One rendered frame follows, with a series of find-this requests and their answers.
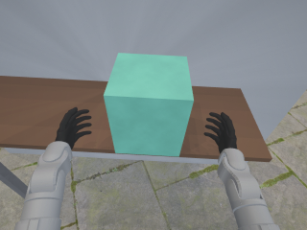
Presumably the robot left hand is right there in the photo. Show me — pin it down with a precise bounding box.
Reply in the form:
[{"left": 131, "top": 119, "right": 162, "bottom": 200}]
[{"left": 55, "top": 107, "right": 92, "bottom": 149}]

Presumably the right robot forearm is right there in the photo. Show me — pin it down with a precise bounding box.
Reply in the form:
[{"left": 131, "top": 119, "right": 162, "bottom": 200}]
[{"left": 217, "top": 148, "right": 280, "bottom": 230}]

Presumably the table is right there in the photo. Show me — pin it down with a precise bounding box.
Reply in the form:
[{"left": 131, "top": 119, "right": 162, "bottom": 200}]
[{"left": 0, "top": 76, "right": 272, "bottom": 199}]

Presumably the left robot forearm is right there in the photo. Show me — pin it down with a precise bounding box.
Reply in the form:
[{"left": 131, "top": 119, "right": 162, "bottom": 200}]
[{"left": 14, "top": 141, "right": 73, "bottom": 230}]

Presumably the carton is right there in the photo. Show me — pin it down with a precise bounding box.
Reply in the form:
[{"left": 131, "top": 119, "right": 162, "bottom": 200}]
[{"left": 104, "top": 53, "right": 194, "bottom": 157}]

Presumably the robot right hand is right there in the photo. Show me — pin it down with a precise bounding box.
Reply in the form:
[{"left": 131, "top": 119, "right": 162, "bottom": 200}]
[{"left": 204, "top": 112, "right": 237, "bottom": 153}]

